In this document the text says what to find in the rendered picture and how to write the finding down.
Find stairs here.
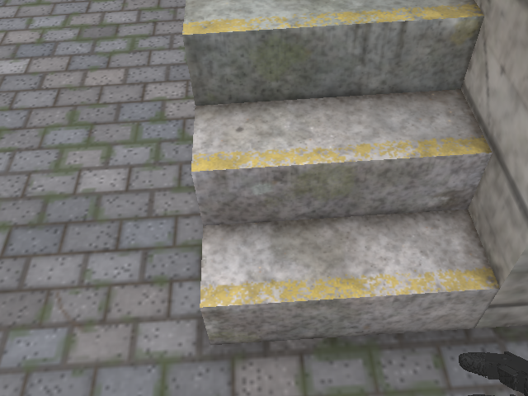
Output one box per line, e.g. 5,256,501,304
182,0,500,345

